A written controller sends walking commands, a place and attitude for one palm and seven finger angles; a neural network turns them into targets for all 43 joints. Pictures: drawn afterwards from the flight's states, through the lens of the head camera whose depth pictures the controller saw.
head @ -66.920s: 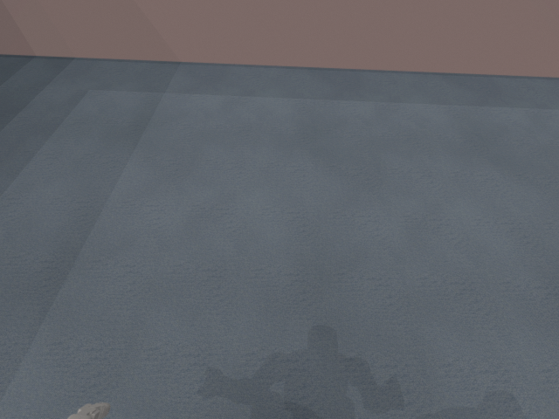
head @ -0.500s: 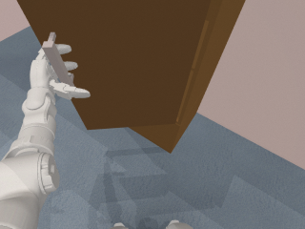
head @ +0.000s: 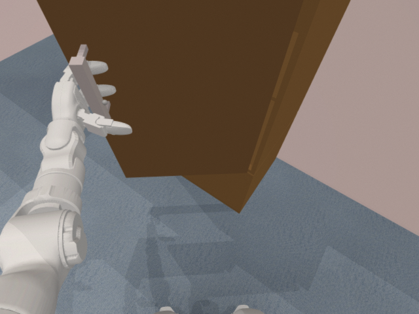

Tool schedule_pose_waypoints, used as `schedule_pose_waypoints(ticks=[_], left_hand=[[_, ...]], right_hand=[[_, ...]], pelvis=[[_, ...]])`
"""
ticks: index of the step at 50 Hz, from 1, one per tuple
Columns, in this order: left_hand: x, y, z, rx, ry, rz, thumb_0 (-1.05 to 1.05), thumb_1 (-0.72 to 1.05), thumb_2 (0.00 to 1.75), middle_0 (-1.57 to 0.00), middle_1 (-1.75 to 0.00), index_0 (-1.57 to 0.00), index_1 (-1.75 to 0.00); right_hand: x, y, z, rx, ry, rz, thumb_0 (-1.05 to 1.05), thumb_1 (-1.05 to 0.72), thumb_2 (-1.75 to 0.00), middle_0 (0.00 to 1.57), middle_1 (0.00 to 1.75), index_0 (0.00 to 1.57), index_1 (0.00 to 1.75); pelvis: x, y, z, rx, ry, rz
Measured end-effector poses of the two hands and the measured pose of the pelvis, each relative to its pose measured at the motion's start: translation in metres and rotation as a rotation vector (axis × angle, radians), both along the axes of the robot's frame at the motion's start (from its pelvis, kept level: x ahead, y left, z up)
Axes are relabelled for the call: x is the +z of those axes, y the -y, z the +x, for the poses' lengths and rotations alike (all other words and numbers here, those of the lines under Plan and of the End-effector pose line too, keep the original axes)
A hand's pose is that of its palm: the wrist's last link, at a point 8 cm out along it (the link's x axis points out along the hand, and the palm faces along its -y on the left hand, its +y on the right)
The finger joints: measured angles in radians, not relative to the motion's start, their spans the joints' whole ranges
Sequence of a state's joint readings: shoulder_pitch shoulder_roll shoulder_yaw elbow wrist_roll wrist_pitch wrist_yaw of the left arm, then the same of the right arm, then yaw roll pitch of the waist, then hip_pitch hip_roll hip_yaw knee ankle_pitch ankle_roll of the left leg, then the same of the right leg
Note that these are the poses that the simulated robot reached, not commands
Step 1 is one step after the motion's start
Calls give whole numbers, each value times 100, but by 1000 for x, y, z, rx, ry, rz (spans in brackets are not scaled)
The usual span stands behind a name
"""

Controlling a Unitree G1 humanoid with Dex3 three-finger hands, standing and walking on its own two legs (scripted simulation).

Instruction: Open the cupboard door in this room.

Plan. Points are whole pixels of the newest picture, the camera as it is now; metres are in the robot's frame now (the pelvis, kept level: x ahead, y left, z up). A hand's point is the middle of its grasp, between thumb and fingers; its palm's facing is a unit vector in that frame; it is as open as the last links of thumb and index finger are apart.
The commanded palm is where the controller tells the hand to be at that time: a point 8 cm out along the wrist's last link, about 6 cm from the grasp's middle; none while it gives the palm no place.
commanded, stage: slide the fingers in behind the handle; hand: left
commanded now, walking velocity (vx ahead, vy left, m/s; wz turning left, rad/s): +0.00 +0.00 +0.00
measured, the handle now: (94, 88) +0.53 +0.21 +0.11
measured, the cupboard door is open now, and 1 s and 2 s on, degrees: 39 40 79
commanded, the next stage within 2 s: close the thumb around the handle in 0.02 s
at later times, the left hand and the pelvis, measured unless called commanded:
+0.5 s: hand (104, 104) +0.48 +0.18 +0.11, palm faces +0.06 -1.00 +0.00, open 10.0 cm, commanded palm +0.45 +0.22 +0.11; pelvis +0.00 +0.01 +0.00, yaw +0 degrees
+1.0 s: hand (104, 104) +0.48 +0.18 +0.11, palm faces +0.06 -1.00 +0.00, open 5.5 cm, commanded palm +0.44 +0.23 +0.11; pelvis +0.00 +0.01 +0.00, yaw -1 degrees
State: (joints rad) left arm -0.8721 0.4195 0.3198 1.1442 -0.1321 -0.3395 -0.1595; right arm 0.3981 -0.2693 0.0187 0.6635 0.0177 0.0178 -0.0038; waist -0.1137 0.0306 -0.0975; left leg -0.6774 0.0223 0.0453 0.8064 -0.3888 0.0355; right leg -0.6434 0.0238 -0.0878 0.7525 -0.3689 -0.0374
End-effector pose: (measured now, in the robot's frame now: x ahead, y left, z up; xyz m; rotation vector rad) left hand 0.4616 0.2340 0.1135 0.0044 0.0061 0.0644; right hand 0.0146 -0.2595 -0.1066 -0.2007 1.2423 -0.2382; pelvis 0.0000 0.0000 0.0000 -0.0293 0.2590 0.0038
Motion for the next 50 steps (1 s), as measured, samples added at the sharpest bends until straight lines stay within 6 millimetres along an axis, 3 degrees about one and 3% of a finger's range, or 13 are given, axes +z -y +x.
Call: schedule_pose_waypoints(ticks=[9, 14, 38, 50], left_hand=[[-1, 0, -1, -5, 6, -3, -1, -50, 30, -30, -120, -29, -121], [-1, 0, -3, -4, 9, -4, -1, -40, 34, -30, -121, -29, -122], [-1, -1, -4, 2, 9, -1, 1, 74, 83, -38, -133, -37, -133], [-1, -1, -6, -7, 9, -3, 1, 76, 82, -38, -135, -37, -135]], right_hand=[[0, -6, 1, -10, 3, 7, 0, -90, -90, 20, 30, 20, 30], [0, -8, 1, -12, 4, 9, 0, -90, -90, 20, 30, 20, 30], [0, -8, -8, -5, -9, -5, 0, -90, -90, 20, 30, 20, 30], [1, -5, -13, -22, -6, -8, 0, -90, -90, 20, 30, 20, 30]], pelvis=[[1, -4, 2, -6, 7, -1], [1, -6, 3, -7, 10, -2], [0, -8, -4, 0, 8, -4], [0, -6, -4, -9, 10, -4]])
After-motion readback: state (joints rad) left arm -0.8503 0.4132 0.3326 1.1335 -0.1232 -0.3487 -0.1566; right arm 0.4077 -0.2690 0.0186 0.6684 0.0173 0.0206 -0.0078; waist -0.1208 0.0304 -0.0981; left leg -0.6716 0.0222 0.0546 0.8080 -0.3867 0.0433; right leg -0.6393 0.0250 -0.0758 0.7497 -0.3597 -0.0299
